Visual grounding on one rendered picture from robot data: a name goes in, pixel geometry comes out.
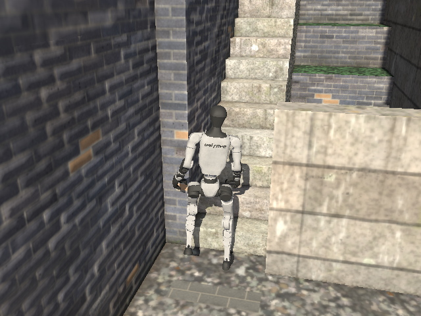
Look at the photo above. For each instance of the robot left upper arm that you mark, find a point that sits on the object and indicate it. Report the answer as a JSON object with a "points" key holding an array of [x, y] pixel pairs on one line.
{"points": [[193, 139]]}

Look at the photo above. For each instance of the robot left forearm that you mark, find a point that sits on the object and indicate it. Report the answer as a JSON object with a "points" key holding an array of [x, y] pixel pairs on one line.
{"points": [[181, 172]]}

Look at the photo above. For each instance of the robot torso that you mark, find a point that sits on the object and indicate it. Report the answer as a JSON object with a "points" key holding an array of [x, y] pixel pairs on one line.
{"points": [[213, 154]]}

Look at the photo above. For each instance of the robot right foot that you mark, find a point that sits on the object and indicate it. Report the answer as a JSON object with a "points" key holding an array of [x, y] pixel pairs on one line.
{"points": [[226, 264]]}

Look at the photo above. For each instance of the robot left hand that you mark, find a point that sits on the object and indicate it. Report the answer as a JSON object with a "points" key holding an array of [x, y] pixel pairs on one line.
{"points": [[175, 182]]}

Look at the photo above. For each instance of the robot right upper arm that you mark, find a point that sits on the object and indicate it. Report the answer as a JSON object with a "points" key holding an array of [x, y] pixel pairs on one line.
{"points": [[236, 152]]}

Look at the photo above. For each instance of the robot right forearm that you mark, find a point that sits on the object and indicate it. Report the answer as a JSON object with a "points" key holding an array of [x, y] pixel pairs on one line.
{"points": [[237, 174]]}

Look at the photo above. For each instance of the robot right hand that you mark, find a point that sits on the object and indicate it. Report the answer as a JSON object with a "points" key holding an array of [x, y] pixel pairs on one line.
{"points": [[237, 183]]}

